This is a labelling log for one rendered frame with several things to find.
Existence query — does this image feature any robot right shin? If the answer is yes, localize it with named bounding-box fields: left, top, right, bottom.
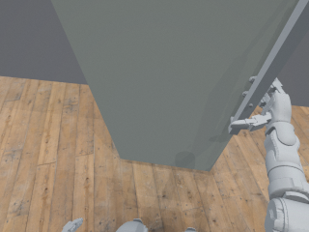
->
left=185, top=227, right=196, bottom=231

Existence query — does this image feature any left robot hand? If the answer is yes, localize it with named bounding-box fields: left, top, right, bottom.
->
left=62, top=217, right=83, bottom=232

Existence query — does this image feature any handle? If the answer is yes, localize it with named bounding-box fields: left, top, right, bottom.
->
left=228, top=0, right=309, bottom=135

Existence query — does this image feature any left robot thigh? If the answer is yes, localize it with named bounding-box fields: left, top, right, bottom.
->
left=116, top=221, right=149, bottom=232

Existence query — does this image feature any right robot hand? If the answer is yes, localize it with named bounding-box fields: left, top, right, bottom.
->
left=230, top=76, right=292, bottom=131

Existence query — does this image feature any robot right forearm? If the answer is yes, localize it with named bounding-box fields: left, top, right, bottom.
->
left=264, top=122, right=309, bottom=204

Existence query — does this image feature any right robot upper arm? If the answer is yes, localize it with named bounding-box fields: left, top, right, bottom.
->
left=264, top=197, right=309, bottom=232

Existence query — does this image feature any fridge door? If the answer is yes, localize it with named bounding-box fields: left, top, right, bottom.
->
left=51, top=0, right=299, bottom=172

